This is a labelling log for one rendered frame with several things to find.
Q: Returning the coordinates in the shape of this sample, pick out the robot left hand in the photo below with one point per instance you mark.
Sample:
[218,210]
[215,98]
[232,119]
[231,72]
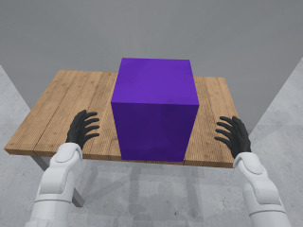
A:
[77,130]

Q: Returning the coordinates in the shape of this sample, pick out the right robot forearm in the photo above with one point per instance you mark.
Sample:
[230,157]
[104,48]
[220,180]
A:
[260,194]

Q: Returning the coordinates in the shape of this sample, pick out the table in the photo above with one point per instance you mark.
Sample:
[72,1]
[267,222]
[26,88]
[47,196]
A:
[71,91]

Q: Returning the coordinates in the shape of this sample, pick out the left robot forearm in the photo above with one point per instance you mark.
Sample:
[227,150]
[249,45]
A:
[55,192]

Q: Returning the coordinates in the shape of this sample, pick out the robot right hand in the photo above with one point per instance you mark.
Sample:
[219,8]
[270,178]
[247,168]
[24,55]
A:
[238,136]

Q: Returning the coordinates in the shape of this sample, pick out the carton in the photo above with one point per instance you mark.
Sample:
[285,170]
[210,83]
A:
[154,105]

